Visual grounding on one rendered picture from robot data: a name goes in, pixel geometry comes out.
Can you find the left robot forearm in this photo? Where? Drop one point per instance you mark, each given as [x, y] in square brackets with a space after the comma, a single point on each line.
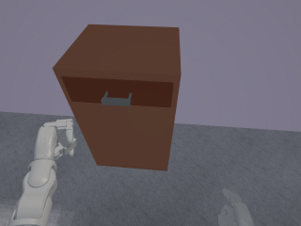
[35, 205]

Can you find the cabinet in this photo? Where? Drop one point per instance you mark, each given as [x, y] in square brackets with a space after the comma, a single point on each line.
[136, 136]

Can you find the left robot hand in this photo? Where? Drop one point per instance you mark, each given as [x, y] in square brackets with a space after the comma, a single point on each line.
[47, 140]

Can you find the drawer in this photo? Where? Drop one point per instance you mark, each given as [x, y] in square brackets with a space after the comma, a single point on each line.
[144, 93]

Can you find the handle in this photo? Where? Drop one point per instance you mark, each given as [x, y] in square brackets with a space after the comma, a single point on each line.
[116, 101]

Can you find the right robot hand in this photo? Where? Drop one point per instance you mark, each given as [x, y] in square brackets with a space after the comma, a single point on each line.
[238, 216]

